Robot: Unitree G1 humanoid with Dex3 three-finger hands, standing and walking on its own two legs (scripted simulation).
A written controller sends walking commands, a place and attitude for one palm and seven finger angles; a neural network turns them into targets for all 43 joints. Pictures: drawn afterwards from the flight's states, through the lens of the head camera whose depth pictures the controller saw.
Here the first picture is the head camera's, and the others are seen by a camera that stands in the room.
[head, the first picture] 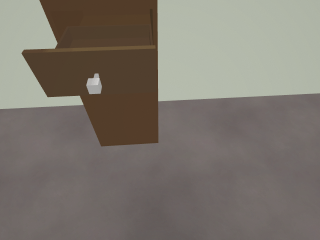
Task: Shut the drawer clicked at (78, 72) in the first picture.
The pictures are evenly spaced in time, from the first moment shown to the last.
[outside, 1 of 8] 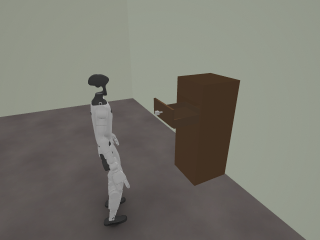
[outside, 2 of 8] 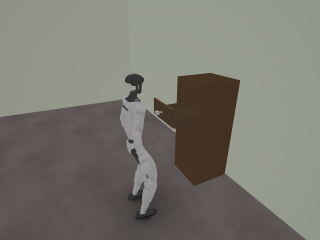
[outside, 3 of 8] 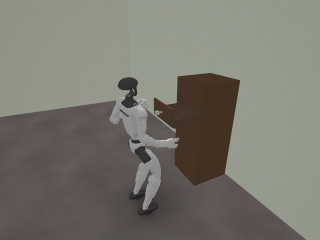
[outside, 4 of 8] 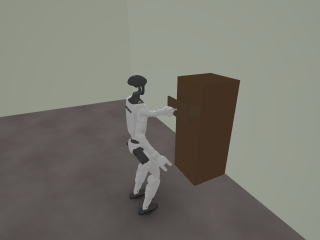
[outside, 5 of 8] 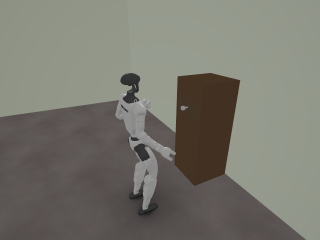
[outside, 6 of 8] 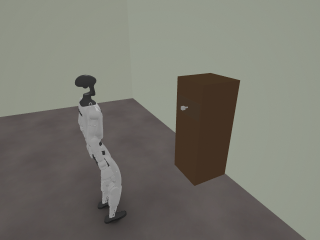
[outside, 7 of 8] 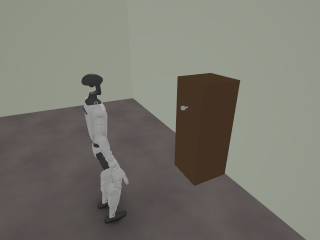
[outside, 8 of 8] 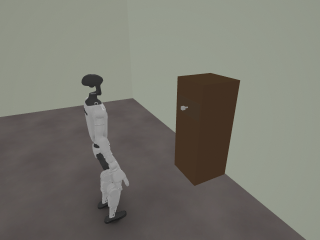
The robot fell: no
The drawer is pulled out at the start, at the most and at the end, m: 0.30 0.30 0.00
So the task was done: yes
